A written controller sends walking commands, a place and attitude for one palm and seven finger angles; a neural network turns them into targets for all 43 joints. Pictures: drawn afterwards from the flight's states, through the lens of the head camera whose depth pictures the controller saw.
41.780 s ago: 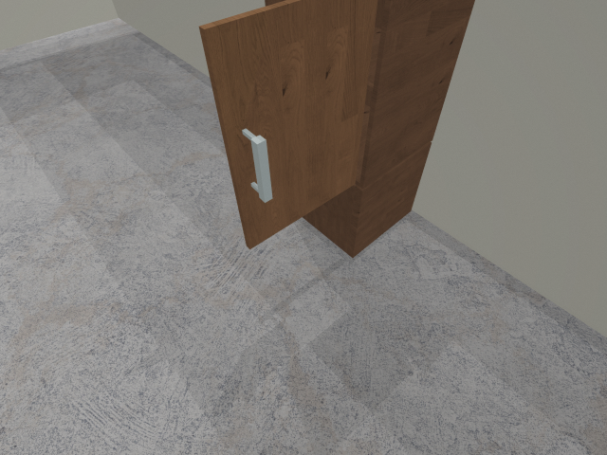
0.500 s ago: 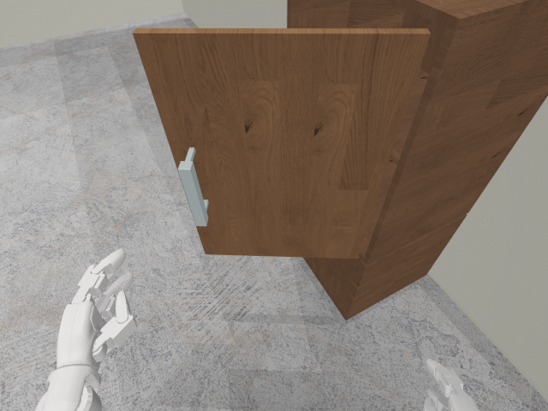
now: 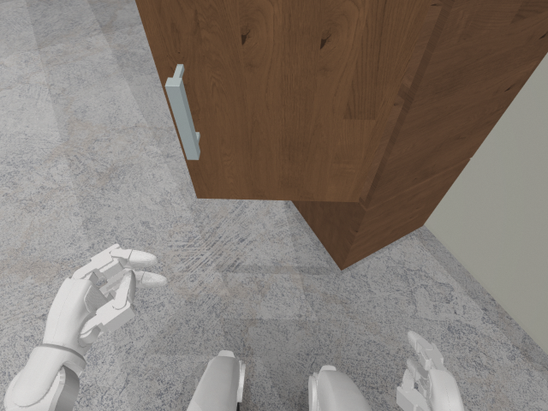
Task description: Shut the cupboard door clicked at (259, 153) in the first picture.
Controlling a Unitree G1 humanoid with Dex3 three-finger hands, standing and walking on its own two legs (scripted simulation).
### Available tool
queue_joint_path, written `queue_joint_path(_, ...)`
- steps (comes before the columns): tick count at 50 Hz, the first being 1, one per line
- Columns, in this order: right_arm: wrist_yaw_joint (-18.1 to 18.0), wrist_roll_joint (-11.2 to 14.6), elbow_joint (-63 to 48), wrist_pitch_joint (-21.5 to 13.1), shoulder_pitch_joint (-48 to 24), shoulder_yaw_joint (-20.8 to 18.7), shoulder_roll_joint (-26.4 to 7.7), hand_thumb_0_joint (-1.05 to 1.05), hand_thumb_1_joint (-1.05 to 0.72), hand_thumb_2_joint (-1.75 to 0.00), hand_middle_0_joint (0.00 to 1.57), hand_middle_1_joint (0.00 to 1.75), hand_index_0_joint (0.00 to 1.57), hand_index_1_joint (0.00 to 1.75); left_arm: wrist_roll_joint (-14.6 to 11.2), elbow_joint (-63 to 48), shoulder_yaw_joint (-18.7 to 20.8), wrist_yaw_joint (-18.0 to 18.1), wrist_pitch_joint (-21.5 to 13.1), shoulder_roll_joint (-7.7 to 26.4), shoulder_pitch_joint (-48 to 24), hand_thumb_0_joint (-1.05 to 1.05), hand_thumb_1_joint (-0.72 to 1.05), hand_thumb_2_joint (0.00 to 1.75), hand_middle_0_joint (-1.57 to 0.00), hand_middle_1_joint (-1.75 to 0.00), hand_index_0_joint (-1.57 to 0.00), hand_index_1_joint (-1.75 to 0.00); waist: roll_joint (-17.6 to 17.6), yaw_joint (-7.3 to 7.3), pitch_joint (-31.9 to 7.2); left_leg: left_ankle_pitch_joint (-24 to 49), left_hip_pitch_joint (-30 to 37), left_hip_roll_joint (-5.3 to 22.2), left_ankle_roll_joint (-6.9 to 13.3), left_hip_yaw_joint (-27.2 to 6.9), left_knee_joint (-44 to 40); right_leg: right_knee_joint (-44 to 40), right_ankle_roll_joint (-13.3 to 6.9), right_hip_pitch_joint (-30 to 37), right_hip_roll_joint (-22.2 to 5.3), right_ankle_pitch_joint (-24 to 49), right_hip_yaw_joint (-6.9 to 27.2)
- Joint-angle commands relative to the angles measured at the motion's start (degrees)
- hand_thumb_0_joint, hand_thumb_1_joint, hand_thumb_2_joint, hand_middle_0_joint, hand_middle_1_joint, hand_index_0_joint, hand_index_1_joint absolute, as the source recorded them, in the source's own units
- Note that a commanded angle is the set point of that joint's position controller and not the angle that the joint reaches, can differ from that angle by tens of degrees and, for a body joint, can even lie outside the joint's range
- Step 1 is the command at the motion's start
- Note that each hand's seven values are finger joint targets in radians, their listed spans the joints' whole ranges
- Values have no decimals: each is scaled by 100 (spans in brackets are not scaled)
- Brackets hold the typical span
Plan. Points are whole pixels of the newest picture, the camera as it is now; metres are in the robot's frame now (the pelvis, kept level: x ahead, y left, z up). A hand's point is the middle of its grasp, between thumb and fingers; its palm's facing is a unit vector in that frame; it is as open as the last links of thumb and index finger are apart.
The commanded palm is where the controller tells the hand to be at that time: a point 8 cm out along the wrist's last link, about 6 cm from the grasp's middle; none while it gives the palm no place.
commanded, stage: raise the hand and make a fist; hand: left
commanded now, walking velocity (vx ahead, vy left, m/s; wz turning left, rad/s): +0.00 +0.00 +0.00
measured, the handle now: (187, 115) +0.59 +0.19 +0.06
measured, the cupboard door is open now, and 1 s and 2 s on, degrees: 60 60 60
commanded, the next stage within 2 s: bring the fist close to the handle in 1.18 s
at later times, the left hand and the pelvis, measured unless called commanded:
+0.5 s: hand (83, 303) +0.24 +0.25 +0.07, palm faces +0.05 -1.00 -0.03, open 3.1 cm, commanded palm +0.21 +0.29 +0.06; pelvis +0.02 +0.06 +0.01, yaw +0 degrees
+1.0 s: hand (116, 297) +0.25 +0.21 +0.06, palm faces +0.00 -1.00 -0.03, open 3.1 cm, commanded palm +0.23 +0.27 +0.07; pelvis +0.03 +0.03 +0.01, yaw +0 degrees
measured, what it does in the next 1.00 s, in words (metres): stands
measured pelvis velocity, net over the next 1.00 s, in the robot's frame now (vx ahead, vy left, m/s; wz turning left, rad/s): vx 0.03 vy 0.03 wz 0.00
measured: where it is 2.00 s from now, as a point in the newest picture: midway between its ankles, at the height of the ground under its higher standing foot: outside the picture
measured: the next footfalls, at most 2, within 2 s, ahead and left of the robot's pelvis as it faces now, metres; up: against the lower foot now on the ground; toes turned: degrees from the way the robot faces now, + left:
none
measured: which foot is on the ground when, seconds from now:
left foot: down 0.00-1.00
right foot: down 0.00-1.00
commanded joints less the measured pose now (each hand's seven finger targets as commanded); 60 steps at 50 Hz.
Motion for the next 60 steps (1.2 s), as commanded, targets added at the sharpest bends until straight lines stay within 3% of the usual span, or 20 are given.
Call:
queue_joint_path(1, 43, -42, -1069, -353, -617, -429, -727, 0, -90, -90, 20, 30, 20, 30, -118, -1408, 925, 847, -492, 670, 627, 0, 90, 90, -88, -104, -88, -104, -440, 454, -1363, 386, 619, -193, 365, 282, -919, -1879, 288, 1210, -279, -280, 821)
queue_joint_path(6, 130, -149, -1021, -414, -357, -392, -981, 0, -90, -90, 20, 30, 20, 30, 320, -1528, -142, 970, -1187, 230, 316, 0, 90, 90, -97, -114, -97, -114, -133, 27, -849, -43, 869, -182, 427, 153, -1125, -1365, 101, 177, -79, -335, 166)
queue_joint_path(7, 117, -152, -1011, -435, -297, -406, -1037, 0, -90, -90, 20, 30, 20, 30, 335, -1561, -200, 914, -1263, 274, 270, 0, 90, 90, -99, -116, -99, -116, -197, -8, -993, -57, 930, -176, 429, 134, -1118, -1331, 100, 154, -92, -282, 149)
queue_joint_path(9, 102, -135, -1077, -438, -222, -396, -1120, 0, -90, -90, 20, 30, 20, 30, 337, -1724, -326, 785, -1300, 260, 311, 0, 90, 90, -102, -120, -102, -120, -54, 4, -1183, -265, 1125, -151, 410, 29, -1262, -1191, 68, 97, -56, -197, 11)
queue_joint_path(12, 72, -132, -1161, -414, -233, -392, -1168, 0, -90, -90, 20, 30, 20, 30, 271, -2178, -131, 789, -1229, 470, 326, 0, 90, 90, -108, -126, -108, -126, 273, 120, -1551, -203, 1462, -149, 371, -84, -1417, -1065, 32, 202, -39, 121, -68)
queue_joint_path(16, 113, -163, -1238, -243, -254, -371, -1117, 0, -90, -90, 20, 30, 20, 30, 338, -2598, 113, 1123, -1001, 592, 638, 0, 90, 90, -115, -134, -115, -134, 557, 261, -1714, 110, 1816, -111, 261, -259, -1616, -922, -5, 303, 15, 485, -206)
queue_joint_path(20, 212, -169, -1353, -11, -246, -343, -1066, 0, -90, -90, 20, 30, 20, 30, 481, -2614, -261, 1306, -730, 228, 898, 0, 90, 90, -123, -142, -123, -142, 698, 163, -1484, 416, 1952, -70, 184, -272, -1665, -980, 17, 305, 15, 679, -279)
queue_joint_path(25, 232, -171, -1453, 158, -170, -296, -1096, 0, -90, -90, 20, 30, 20, 30, 611, -2352, -525, 1186, -486, 159, 749, 0, 90, 90, -130, -150, -130, -150, 433, -32, -1096, 206, 1758, -76, 210, -295, -1651, -1125, 30, 257, 42, 628, -293)
queue_joint_path(27, 210, -186, -1493, 181, -154, -280, -1117, 0, -90, -90, 20, 30, 20, 30, 593, -2356, -438, 1129, -499, 255, 616, 0, 90, 90, -130, -150, -130, -150, 353, -24, -1141, 180, 1702, -97, 236, -276, -1605, -1150, 23, 303, 49, 615, -271)
queue_joint_path(31, 190, -211, -1508, 199, -153, -245, -1091, 0, -90, -90, 20, 30, 20, 30, 507, -2546, -99, 1115, -654, 557, 403, 0, 90, 90, -130, -150, -130, -150, 516, 65, -1349, 344, 1759, -134, 238, -218, -1517, -1127, -13, 423, 76, 710, -223)
queue_joint_path(37, 226, -202, -1502, 210, -180, -240, -1048, 0, -90, -90, 20, 30, 20, 30, 385, -2567, -113, 1063, -706, 417, 681, 0, 90, 90, -130, -150, -130, -150, 661, 138, -1641, 878, 1899, -160, 226, -75, -1413, -1139, -21, 655, 64, 992, -204)
queue_joint_path(40, 221, -171, -1471, 248, -156, -266, -1070, 0, -90, -90, 20, 30, 20, 30, 351, -2263, -161, 985, -562, 368, 765, 0, 90, 90, -130, -150, -130, -150, 217, 58, -1464, 777, 1629, -173, 276, 12, -1349, -1234, 23, 750, 61, 979, -190)
queue_joint_path(43, 188, -138, -1479, 261, -168, -283, -1081, 0, -90, -90, 20, 30, 20, 30, 312, -2054, -170, 906, -483, 352, 721, 0, 90, 90, -130, -150, -130, -150, 33, 37, -1252, 560, 1333, -214, 326, 115, -1271, -1360, 48, 790, 38, 787, -88)
queue_joint_path(46, 157, -149, -1467, 243, -174, -286, -1070, 0, -90, -90, 20, 30, 20, 30, 258, -2117, 24, 930, -581, 528, 581, 0, 90, 90, -130, -150, -130, -150, 31, 96, -1256, 550, 1170, -235, 351, 183, -1147, -1406, 34, 885, 26, 676, 48)
queue_joint_path(48, 150, -158, -1460, 213, -188, -303, -1041, 0, -90, -90, 20, 30, 20, 30, 250, -2282, 22, 965, -755, 513, 502, 0, 90, 90, -130, -150, -130, -150, -24, 97, -1476, 716, 1219, -234, 366, 245, -1033, -1391, 54, 962, -21, 832, 162)
queue_joint_path(52, 164, -171, -1420, 197, -217, -301, -996, 0, -90, -90, 20, 30, 20, 30, 244, -2361, 28, 1046, -981, 501, 559, 0, 90, 90, -130, -150, -130, -150, 193, 132, -1524, 765, 1113, -250, 368, 321, -905, -1379, 62, 1016, -58, 859, 314)
queue_joint_path(60, 150, -99, -1474, 295, -197, -320, -998, 0, -90, -90, 20, 30, 20, 30, 313, -2000, -141, 970, -728, 417, 646, 0, 90, 90, -130, -150, -130, -150, -236, 43, -1155, 419, 836, -255, 392, 382, -882, -1724, 157, 1032, -136, 318, 587)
